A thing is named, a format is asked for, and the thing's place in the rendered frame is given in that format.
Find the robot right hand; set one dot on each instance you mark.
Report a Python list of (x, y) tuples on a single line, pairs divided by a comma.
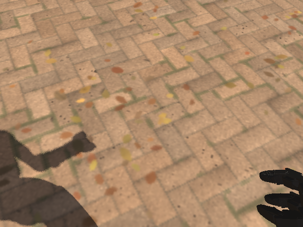
[(294, 202)]

